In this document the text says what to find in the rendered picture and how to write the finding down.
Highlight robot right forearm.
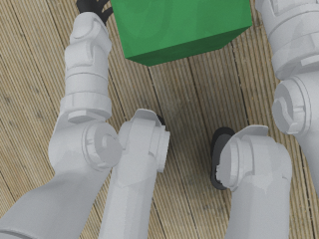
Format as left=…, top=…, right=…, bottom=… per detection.
left=254, top=0, right=319, bottom=81

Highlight robot left forearm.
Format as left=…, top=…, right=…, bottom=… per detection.
left=52, top=12, right=113, bottom=136

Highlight left robot hand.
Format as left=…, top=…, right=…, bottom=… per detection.
left=76, top=0, right=114, bottom=27

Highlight robot right thigh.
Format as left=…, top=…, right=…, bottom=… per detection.
left=222, top=134, right=291, bottom=239

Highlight robot left foot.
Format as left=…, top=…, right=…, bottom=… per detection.
left=157, top=115, right=164, bottom=125

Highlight carton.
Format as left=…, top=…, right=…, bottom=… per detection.
left=111, top=0, right=252, bottom=67

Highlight right robot upper arm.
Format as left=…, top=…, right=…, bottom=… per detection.
left=271, top=71, right=319, bottom=198

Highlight left robot upper arm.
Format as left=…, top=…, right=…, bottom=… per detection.
left=0, top=119, right=123, bottom=239

